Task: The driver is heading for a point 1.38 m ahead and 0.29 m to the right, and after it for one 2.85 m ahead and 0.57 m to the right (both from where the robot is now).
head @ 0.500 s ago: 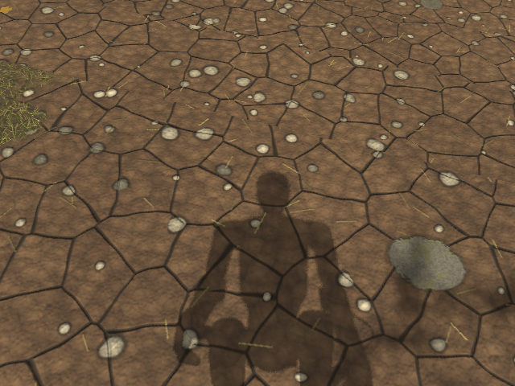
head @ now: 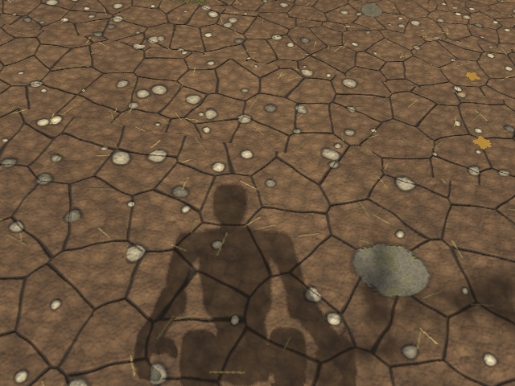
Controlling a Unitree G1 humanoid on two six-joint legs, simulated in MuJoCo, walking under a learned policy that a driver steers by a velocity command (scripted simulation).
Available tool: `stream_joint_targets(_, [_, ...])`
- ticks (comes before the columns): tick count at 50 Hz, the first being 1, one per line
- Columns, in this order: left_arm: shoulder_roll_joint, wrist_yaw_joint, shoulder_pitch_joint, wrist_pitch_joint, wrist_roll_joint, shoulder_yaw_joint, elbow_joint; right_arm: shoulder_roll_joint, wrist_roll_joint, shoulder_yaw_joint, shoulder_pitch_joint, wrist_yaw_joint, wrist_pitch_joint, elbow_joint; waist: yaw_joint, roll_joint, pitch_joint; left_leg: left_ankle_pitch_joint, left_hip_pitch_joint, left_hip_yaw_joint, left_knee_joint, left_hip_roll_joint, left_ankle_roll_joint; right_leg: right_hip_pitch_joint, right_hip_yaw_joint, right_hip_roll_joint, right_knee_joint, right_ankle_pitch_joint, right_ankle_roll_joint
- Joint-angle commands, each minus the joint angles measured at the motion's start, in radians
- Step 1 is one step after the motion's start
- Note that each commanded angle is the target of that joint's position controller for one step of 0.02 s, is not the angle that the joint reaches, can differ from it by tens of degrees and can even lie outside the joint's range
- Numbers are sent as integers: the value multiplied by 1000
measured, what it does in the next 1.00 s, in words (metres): walks ahead, turning right: right foot, then left foot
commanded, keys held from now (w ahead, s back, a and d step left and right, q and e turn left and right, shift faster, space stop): e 0.12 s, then w+e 0.54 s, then w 0.14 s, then w+q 0.20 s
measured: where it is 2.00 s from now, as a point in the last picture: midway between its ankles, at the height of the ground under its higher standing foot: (378, 351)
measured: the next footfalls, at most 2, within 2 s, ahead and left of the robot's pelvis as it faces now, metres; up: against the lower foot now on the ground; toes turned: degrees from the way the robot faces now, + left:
right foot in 0.48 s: +0.08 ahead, -0.16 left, +0.00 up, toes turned -23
left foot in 1.00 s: +0.46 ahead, -0.21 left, +0.00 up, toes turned -23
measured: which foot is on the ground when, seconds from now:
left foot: down 0.00-0.50, up 0.52-0.98, down 1.00-1.00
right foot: up 0.00-0.46, down 0.48-1.00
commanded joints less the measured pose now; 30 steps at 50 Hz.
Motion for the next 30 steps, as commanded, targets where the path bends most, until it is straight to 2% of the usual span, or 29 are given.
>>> stream_joint_targets(1, [64, -9, 24, 2, 14, 21, -42, -100, -5, -16, 11, -9, -3, -63, 34, 45, 23, 515, 19, -240, -234, 352, 172, -101, 4, -35, 352, -100, 14])
stream_joint_targets(2, [65, -14, 34, 4, 17, 24, -40, -113, -4, -17, -15, -10, -8, -82, 45, 63, 16, 550, 51, -180, -220, 318, 147, -121, 0, -38, 382, -53, 21])
stream_joint_targets(4, [60, -24, 29, 10, 15, 22, -43, -119, -2, -18, -6, -5, -11, -95, 29, 112, 5, 643, 122, -96, -186, 272, 124, -143, -29, -37, 361, -17, 50])
stream_joint_targets(6, [56, -34, -26, 16, 7, 17, -74, -122, 1, -21, 43, -1, -8, -88, -6, 141, 0, 681, 195, -70, -167, 280, 125, -162, -49, -47, 289, 0, 68])
stream_joint_targets(7, [53, -41, -55, 19, 4, 13, -91, -131, 0, -25, 80, 3, -9, -83, -32, 152, -16, 588, 231, -77, -187, 297, 130, -165, -56, -57, 247, 9, 69])
stream_joint_targets(9, [63, -59, -118, 24, 8, 10, -129, -152, -5, -35, 118, 14, -14, -81, -71, 162, -10, 276, 259, -112, -253, 331, 140, -166, -59, -83, 182, 8, 60])
stream_joint_targets(10, [70, -70, -150, 26, 11, 10, -149, -161, -8, -40, 125, 20, -17, -82, -84, 158, 10, 117, 257, -130, -291, 346, 145, -170, -60, -93, 154, 5, 54])
stream_joint_targets(12, [75, -89, -194, 24, 16, 11, -183, -175, -10, -47, 130, 32, -28, -84, -93, 144, 57, -52, 247, -148, -347, 372, 150, -176, -68, -108, 104, 3, 37])
stream_joint_targets(15, [64, -106, -224, 10, 15, 8, -214, -182, -13, -55, 141, 51, -48, -79, -97, 116, 83, -64, 254, -116, -370, 392, 143, -156, -86, -120, 44, 1, 4])
stream_joint_targets(18, [56, -114, -249, -5, 16, 4, -239, -185, -15, -59, 145, 65, -59, -69, -98, 125, 79, 13, 256, -48, -349, 384, 127, -109, -115, -117, -7, -11, -28])
stream_joint_targets(20, [57, -117, -246, -11, 20, 3, -253, -194, -13, -61, 139, 72, -57, -65, -91, 141, 69, 104, 245, -2, -316, 382, 114, -56, -140, -103, -42, -20, -45])
stream_joint_targets(22, [60, -115, -190, -16, 24, 3, -249, -210, -6, -63, 110, 75, -50, -66, -58, 151, 45, 243, 202, 64, -239, 373, 88, 58, -172, -71, -111, -13, -62])
stream_joint_targets(23, [63, -110, -106, -21, 28, 7, -228, -219, 4, -63, 80, 75, -46, -71, -8, 135, 12, 368, 146, 123, -129, 352, 66, 192, -194, -35, -176, 30, -74])
stream_joint_targets(24, [91, -97, 37, -31, 34, 24, -183, -217, 14, -58, 60, 76, -43, -77, 61, 70, -66, 476, 50, 194, 84, 306, 36, 401, -188, 5, -244, 72, -98])
stream_joint_targets(25, [190, -73, 221, -44, 41, 57, -137, -196, 10, -48, 30, 81, -39, -111, 148, -100, -170, 306, -160, 241, 419, 233, -17, 633, 51, -133, -360, -119, -152])
stream_joint_targets(26, [315, -57, 242, -55, 16, 74, -158, -115, -14, -31, -38, 97, -48, -204, 132, -286, -153, -277, -562, 128, 673, 67, -68, 764, 620, -403, -538, -300, -258])
stream_joint_targets(27, [283, -50, 205, -50, -1, 60, -155, -178, -31, -43, -102, 103, -50, -212, 126, -79, -53, -213, -665, -47, 740, 98, -59, 681, 634, -423, -570, -236, -284])
stream_joint_targets(28, [241, -45, 149, -50, -4, 44, -161, -178, -7, -43, -79, 114, -60, -208, 68, -42, 16, -92, -648, -64, 715, 140, -49, 603, 496, -386, -547, -96, -262])
stream_joint_targets(29, [202, -43, 99, -58, -8, 32, -172, -173, 6, -40, -37, 117, -70, -185, 19, -11, 49, -6, -573, -69, 648, 163, -51, 515, 380, -326, -549, 101, -229])
stream_joint_targets(30, [185, -40, 59, -69, -11, 25, -186, -174, -4, -40, -10, 114, -67, -170, -14, -9, 47, 32, -511, -70, 604, 168, -60, 472, 306, -272, -551, 237, -206])
Velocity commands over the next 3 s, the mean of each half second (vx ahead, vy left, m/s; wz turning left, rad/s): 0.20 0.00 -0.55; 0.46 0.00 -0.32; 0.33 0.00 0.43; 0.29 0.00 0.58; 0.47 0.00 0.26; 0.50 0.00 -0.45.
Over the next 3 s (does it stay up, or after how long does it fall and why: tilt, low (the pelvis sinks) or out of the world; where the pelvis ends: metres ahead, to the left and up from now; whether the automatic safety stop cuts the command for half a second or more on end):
stays up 1.09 -0.17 -0.01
